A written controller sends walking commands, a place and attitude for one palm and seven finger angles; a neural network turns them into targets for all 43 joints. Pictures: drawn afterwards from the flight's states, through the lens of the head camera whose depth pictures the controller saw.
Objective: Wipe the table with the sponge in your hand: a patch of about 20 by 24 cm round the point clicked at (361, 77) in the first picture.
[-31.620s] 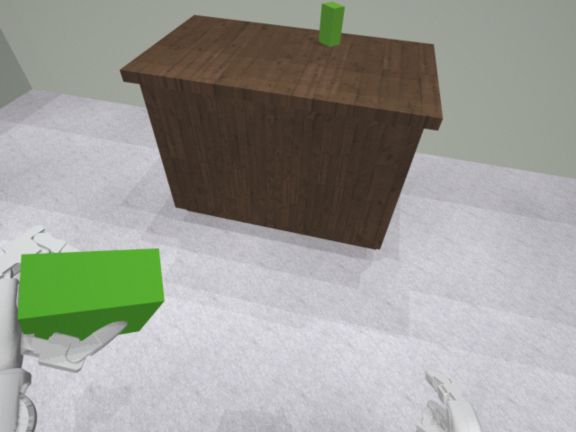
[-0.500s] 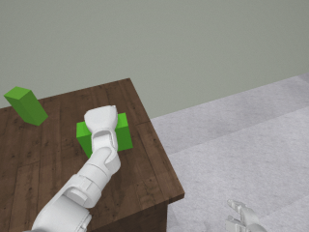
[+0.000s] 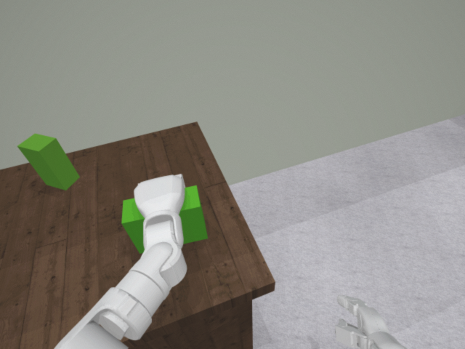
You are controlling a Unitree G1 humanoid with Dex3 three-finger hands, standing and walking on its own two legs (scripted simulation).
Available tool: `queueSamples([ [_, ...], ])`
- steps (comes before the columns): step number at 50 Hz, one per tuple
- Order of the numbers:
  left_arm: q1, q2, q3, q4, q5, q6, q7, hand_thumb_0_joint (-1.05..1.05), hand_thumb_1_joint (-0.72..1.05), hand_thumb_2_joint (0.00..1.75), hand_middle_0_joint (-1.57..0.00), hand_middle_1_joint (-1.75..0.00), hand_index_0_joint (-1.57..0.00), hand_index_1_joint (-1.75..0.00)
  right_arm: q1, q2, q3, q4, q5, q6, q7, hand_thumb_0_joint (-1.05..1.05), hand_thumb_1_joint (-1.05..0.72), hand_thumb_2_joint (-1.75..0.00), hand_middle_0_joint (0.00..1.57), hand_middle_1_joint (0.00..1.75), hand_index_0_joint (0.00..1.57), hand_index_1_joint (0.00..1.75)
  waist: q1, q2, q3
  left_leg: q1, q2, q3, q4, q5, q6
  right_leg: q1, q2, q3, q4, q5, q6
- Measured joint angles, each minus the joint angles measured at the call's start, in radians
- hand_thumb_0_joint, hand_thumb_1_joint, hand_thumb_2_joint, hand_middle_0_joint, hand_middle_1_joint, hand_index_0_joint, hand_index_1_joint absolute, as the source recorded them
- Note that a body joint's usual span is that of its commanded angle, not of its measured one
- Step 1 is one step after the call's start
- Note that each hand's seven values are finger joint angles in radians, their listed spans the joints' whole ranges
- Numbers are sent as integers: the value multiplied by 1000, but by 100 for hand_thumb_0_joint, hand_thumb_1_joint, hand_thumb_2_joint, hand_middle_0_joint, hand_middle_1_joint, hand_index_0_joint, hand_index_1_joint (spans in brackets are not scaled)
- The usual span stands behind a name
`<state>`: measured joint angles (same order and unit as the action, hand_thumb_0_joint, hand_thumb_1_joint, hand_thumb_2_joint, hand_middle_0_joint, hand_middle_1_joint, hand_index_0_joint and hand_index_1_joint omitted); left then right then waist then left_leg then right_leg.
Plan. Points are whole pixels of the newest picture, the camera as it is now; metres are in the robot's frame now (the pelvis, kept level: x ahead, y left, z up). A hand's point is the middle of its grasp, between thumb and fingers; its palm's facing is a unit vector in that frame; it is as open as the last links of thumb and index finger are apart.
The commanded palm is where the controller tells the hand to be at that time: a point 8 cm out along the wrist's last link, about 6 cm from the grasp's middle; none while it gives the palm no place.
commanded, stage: wipe back along the third lane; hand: left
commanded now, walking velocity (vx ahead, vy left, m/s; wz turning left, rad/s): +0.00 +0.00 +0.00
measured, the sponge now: (169, 225) +0.35 +0.17 +0.01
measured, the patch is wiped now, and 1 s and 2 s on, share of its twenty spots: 1.00 1.00 1.00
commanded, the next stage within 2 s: slide back across to the middle lane in 1.00 s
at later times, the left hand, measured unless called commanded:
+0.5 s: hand (177, 228) +0.31 +0.14 +0.05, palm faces +0.02 -0.05 -1.00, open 9.4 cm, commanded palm +0.27 +0.13 +0.08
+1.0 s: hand (176, 230) +0.31 +0.14 +0.05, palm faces +0.04 -0.07 -1.00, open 9.4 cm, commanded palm +0.26 +0.14 +0.08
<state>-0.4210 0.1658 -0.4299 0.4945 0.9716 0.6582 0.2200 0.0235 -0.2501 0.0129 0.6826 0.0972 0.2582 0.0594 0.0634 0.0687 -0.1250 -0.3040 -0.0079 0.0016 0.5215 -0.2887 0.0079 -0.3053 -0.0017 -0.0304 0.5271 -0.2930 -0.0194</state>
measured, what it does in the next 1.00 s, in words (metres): stands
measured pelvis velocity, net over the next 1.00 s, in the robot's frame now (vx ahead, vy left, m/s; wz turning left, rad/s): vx -0.01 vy -0.02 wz -0.02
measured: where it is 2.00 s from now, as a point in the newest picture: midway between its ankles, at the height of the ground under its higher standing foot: outside the picture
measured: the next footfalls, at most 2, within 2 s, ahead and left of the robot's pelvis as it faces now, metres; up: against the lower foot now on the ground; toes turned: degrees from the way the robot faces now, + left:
none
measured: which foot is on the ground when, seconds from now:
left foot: down 0.00-1.00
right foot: down 0.00-1.00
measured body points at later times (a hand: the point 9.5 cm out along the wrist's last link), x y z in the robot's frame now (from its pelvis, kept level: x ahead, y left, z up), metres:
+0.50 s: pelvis -0.01 -0.02 +0.00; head -0.03 -0.06 +0.45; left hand +0.31 +0.14 +0.10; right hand +0.23 -0.23 -0.09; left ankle -0.02 +0.12 -0.73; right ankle -0.02 -0.11 -0.73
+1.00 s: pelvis -0.01 -0.02 +0.00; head -0.04 -0.06 +0.45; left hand +0.30 +0.14 +0.10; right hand +0.21 -0.24 -0.09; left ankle -0.02 +0.12 -0.73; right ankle -0.02 -0.11 -0.73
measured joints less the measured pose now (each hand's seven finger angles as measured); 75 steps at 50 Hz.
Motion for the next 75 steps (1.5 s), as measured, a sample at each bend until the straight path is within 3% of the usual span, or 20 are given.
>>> queueSamples([
  [23,138,-4,-39,-151,13,18,1,3,-45,110,-74,-145,-77,-144,-28,-14,-6,-8,7,-7,23,1,-91,-90,20,30,19,29,12,18,5,38,13,0,0,0,-18,25,13,1,25,-12,-18],
  [42,176,14,4,-190,13,1,-1,2,-44,110,-74,-146,-77,-144,-28,-14,0,-11,6,-20,13,1,-91,-90,20,30,19,29,4,15,9,40,23,9,1,0,-26,18,24,9,32,-12,-26],
  [55,184,13,-1,-198,12,15,8,3,-44,110,-74,-146,-77,-144,-15,-18,-3,-4,8,-22,13,1,-91,-90,20,30,19,29,-4,14,11,40,21,17,2,3,-22,16,21,18,34,-6,-21],
  [75,283,56,63,-328,-7,-21,-47,1,-45,110,-75,-145,-78,-143,-36,-6,10,-21,1,-44,-2,1,-91,-90,20,30,20,29,9,19,31,92,18,23,-26,10,-19,62,19,24,15,-2,-20],
])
